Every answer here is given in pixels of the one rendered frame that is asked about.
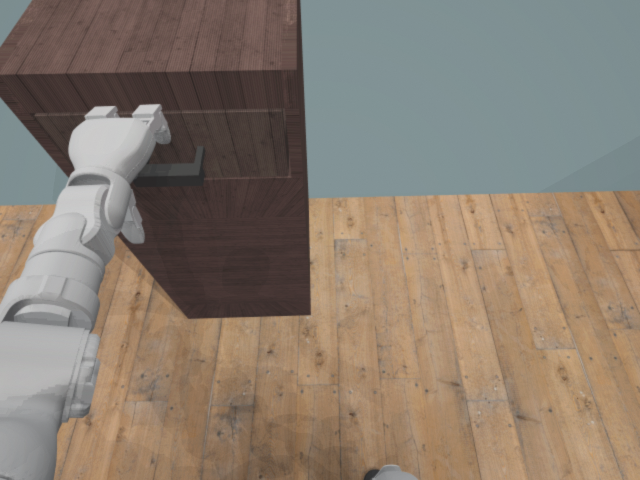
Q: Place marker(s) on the robot left hand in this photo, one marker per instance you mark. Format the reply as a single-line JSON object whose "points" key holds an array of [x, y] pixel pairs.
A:
{"points": [[121, 145]]}

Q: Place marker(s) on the left robot upper arm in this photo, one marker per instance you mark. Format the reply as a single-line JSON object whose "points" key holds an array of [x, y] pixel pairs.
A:
{"points": [[48, 374]]}

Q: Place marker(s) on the handle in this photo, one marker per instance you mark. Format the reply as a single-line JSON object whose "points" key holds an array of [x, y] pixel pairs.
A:
{"points": [[168, 175]]}

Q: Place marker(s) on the drawer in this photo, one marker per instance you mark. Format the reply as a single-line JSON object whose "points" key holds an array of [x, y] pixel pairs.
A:
{"points": [[237, 142]]}

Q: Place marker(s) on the left robot forearm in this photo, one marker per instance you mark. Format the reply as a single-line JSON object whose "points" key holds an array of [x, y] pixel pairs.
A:
{"points": [[60, 282]]}

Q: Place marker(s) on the cabinet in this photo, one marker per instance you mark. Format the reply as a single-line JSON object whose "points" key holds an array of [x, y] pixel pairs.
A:
{"points": [[236, 246]]}

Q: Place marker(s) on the robot right shin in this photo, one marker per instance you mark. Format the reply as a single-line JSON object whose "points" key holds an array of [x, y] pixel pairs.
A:
{"points": [[388, 468]]}

